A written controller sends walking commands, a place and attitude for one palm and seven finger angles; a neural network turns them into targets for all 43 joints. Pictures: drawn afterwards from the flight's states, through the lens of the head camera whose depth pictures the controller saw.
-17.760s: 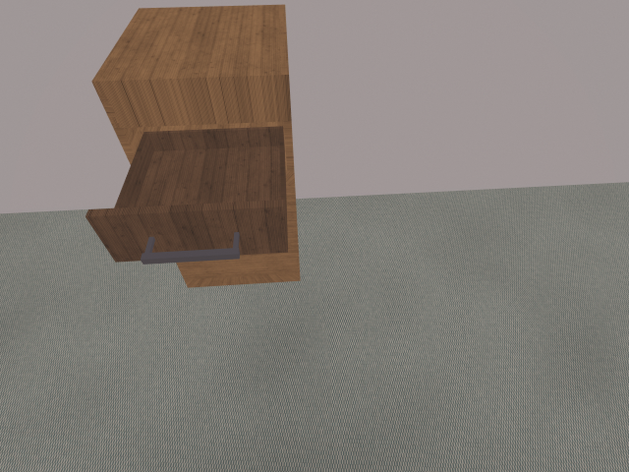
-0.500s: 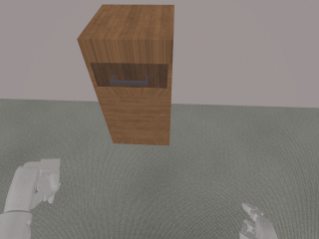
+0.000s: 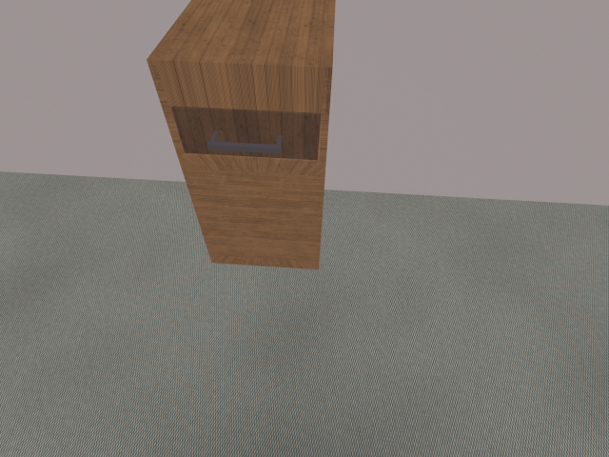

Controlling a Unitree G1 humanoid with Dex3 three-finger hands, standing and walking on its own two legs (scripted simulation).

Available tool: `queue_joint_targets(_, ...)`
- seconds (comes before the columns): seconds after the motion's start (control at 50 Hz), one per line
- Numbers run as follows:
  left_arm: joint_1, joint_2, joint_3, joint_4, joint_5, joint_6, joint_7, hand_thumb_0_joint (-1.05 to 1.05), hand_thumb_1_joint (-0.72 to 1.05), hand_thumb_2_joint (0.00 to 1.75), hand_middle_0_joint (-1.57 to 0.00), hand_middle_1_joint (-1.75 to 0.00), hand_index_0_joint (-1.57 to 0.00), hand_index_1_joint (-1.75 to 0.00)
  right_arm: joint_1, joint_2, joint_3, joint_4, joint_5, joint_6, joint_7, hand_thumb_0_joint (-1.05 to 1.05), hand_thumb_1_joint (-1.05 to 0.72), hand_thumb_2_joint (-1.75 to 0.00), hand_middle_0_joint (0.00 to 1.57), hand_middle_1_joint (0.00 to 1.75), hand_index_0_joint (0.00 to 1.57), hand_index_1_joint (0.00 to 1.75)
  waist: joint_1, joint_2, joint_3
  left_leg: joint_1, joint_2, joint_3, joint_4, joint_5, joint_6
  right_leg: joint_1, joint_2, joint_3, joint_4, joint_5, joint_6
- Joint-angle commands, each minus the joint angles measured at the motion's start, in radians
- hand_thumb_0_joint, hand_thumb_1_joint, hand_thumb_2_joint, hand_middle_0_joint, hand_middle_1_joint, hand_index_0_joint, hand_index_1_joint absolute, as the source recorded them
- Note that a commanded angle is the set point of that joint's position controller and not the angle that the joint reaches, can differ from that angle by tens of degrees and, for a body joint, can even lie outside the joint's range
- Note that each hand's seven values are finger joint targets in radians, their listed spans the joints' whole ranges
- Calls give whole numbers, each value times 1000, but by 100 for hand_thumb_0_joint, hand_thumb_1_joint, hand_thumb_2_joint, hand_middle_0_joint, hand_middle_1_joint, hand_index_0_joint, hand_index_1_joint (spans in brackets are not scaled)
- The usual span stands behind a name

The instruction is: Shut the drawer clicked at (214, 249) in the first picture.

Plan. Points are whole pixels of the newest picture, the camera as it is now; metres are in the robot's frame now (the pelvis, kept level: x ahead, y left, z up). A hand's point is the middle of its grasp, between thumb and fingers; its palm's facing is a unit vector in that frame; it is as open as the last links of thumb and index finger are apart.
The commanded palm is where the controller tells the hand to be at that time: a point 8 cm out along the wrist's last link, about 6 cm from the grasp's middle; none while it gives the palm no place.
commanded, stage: let the arm hang, fingers relaxed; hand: left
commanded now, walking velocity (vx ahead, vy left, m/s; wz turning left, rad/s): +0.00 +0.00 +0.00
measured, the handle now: (245, 142) +0.87 +0.22 -0.13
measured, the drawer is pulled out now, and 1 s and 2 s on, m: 0.00 0.00 0.00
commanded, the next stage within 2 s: look to check the result in 0.52 s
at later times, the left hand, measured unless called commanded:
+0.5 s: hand out of the picture +0.00 +0.15 -0.18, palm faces +0.03 -0.99 -0.17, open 7.3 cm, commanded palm none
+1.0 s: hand out of the picture +0.00 +0.13 -0.17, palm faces +0.04 -0.98 -0.17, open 7.4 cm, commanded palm none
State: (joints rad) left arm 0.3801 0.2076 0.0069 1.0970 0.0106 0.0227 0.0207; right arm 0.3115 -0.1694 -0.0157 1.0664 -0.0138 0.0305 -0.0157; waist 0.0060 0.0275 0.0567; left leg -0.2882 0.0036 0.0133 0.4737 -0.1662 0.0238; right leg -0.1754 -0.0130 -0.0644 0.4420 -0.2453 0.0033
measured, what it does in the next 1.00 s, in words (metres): stands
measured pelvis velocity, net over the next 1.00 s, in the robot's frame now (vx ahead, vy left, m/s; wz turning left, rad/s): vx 0.02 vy -0.02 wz -0.01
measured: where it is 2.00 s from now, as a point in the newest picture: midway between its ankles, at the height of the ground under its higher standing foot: outside the picture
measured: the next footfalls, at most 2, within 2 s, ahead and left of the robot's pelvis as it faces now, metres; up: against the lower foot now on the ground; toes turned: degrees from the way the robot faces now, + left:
none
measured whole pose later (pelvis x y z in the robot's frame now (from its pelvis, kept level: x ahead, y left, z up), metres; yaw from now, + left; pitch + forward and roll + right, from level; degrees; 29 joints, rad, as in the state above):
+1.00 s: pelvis +0.02 -0.02 +0.00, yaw -1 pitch -2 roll +0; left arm 0.32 0.10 0.01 1.14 0.00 -0.01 0.04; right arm 0.29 -0.11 -0.02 1.14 -0.01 0.00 -0.04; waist 0.00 0.02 0.05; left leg -0.23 0.03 0.02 0.45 -0.19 -0.01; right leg -0.13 0.01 -0.06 0.43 -0.28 -0.03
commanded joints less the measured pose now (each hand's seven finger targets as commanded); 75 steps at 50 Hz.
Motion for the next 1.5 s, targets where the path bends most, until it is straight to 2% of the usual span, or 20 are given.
queue_joint_targets(0.0,12,79,12,-21,2,-27,9,0,90,90,-20,-30,-20,-30,52,-107,-19,-19,1,-24,-13,0,-90,-90,20,30,20,30,-14,-49,24,64,92,-111,-130,-112,24,-107,-72,90,-121,-93,-59)
queue_joint_targets(0.04,17,71,11,-7,1,-26,11,0,90,90,-20,-30,-20,-30,60,-94,-18,-5,1,-24,-14,0,-90,-90,20,30,20,30,-14,-36,34,65,92,-106,-135,-113,23,-113,-71,89,-118,-101,-58)
queue_joint_targets(0.1,21,55,11,4,2,-25,15,0,90,90,-20,-30,-20,-30,70,-78,-18,12,-1,-23,-15,0,-90,-90,20,30,20,30,-14,-48,64,52,87,-101,-141,-128,22,-128,-68,94,-121,-120,-57)
queue_joint_targets(0.24,25,31,16,9,3,-26,19,0,90,90,-20,-30,-20,-30,83,-40,-18,32,-4,-24,-16,0,-90,-90,20,30,20,30,-12,-23,77,40,78,-87,-135,-126,18,-138,-68,96,-121,-135,-56)
queue_joint_targets(0.28,19,25,18,9,2,-28,19,0,90,90,-20,-30,-20,-30,89,-32,-17,37,-5,-28,-18,0,-90,-90,20,30,20,30,-12,-9,56,42,80,-91,-140,-108,18,-115,-65,97,-109,-98,-57)
queue_joint_targets(0.38,16,11,22,9,2,-30,20,0,90,90,-20,-30,-20,-30,92,-20,-18,38,-4,-34,-21,0,-90,-90,20,30,20,30,-7,9,59,34,81,-87,-139,-83,17,-95,-65,93,-104,-57,-56)
queue_joint_targets(0.54,17,0,22,15,0,-33,22,0,90,90,-20,-30,-20,-30,99,-10,-18,46,-2,-32,-25,0,-90,-90,20,30,20,30,-12,-19,47,69,80,-67,-105,-19,12,-94,-72,93,-120,-43,-58)
queue_joint_targets(0.62,21,0,22,17,0,-36,24,0,90,90,-20,-30,-20,-30,101,-16,-20,47,0,-33,-26,0,-90,-90,20,30,20,30,-15,-39,28,93,83,-63,-88,33,11,-81,-71,95,-118,-9,-59)
queue_joint_targets(0.66,20,-5,21,22,-1,-37,24,0,90,90,-20,-30,-20,-30,97,-15,-17,52,-1,-35,-28,0,-90,-90,20,30,20,30,-16,-13,26,104,86,-61,-90,48,11,-77,-71,97,-116,12,-58)
queue_joint_targets(0.78,25,-4,21,27,-1,-36,25,0,90,90,-20,-30,-20,-30,89,-11,-15,58,1,-34,-29,0,-90,-90,20,30,20,30,-13,-13,47,95,87,-58,-95,51,9,-71,-70,94,-119,20,-55)
queue_joint_targets(0.84,29,-6,19,31,-1,-38,26,0,90,90,-20,-30,-20,-30,82,-13,-16,56,1,-34,-28,0,-90,-90,20,30,20,30,-13,-41,41,109,87,-55,-88,57,8,-73,-71,96,-123,26,-55)
queue_joint_targets(0.94,28,-3,19,28,-1,-41,27,0,90,90,-20,-30,-20,-30,76,-16,-15,59,1,-35,-29,0,-90,-90,20,30,20,30,-14,-32,39,115,86,-51,-80,94,7,-57,-73,99,-123,76,-54)
queue_joint_targets(1.06,21,0,21,27,-1,-39,25,0,90,90,-20,-30,-20,-30,71,-18,-13,63,0,-35,-29,0,-90,-90,20,30,20,30,-12,-23,58,108,87,-51,-91,77,4,-58,-73,95,-129,53,-53)
queue_joint_targets(1.16,19,1,22,26,-2,-39,25,0,90,90,-20,-30,-20,-30,69,-19,-13,63,0,-36,-31,0,-90,-90,20,30,20,30,-12,-19,40,118,89,-51,-93,87,4,-44,-71,95,-126,68,-53)
queue_joint_targets(1.24,21,-1,23,25,-2,-42,26,0,90,90,-20,-30,-20,-30,67,-24,-13,61,1,-39,-32,0,-90,-90,20,30,20,30,-11,-28,16,134,91,-48,-83,134,6,-20,-75,95,-116,136,-52)
queue_joint_targets(1.48,27,3,23,25,-3,-43,27,0,90,90,-20,-30,-20,-30,64,-26,-12,69,2,-39,-34,0,-90,-90,20,30,20,30,-9,-33,27,142,91,-40,-84,142,4,-13,-77,94,-122,172,-50)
